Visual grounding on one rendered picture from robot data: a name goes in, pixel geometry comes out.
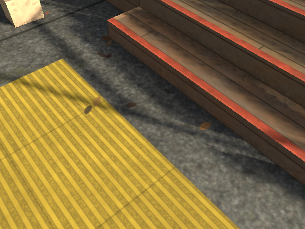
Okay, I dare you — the stairs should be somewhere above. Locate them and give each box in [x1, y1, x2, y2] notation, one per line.
[107, 0, 305, 186]

